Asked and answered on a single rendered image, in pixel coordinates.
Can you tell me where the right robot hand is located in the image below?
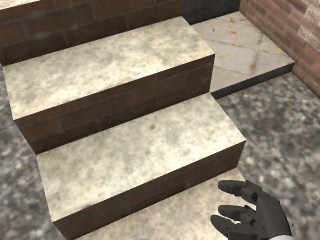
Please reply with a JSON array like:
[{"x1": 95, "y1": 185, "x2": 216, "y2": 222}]
[{"x1": 210, "y1": 180, "x2": 294, "y2": 240}]

